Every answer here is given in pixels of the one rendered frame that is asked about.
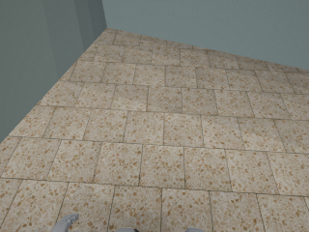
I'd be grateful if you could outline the robot left hand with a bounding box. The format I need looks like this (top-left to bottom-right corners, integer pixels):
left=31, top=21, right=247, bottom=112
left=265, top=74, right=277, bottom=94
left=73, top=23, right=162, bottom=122
left=51, top=213, right=79, bottom=232

